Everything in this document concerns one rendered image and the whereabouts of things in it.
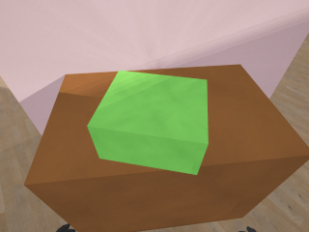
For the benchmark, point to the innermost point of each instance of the pedestal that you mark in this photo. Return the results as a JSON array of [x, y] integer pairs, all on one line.
[[252, 149]]

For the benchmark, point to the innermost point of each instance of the carton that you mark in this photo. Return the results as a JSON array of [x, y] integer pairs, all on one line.
[[153, 120]]

